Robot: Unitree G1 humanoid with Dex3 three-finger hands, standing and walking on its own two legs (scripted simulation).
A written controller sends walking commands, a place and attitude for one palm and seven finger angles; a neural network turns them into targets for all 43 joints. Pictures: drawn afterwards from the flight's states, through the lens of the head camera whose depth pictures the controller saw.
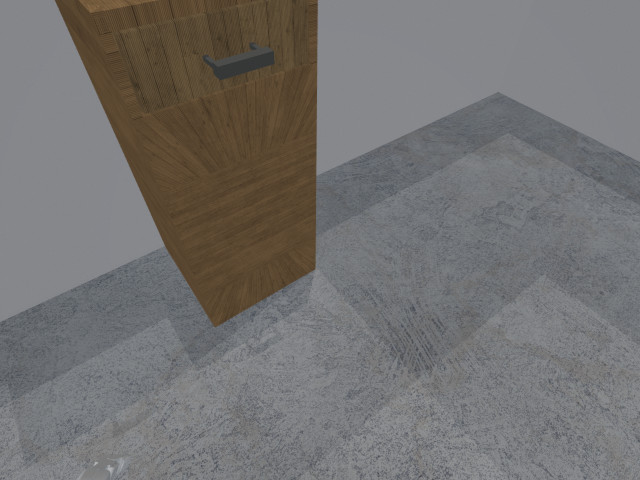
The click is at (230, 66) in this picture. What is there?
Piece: drawer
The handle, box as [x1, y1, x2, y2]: [203, 42, 274, 79]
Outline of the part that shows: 274,63 273,51 268,47 261,48 253,42 249,43 250,48 252,50 219,60 215,61 209,56 203,55 203,60 213,69 214,74 219,79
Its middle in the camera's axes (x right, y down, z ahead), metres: -0.16 -0.35 +0.75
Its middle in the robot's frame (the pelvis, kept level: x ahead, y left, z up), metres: +0.81 +0.20 +0.14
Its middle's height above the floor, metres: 0.90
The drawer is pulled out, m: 0.00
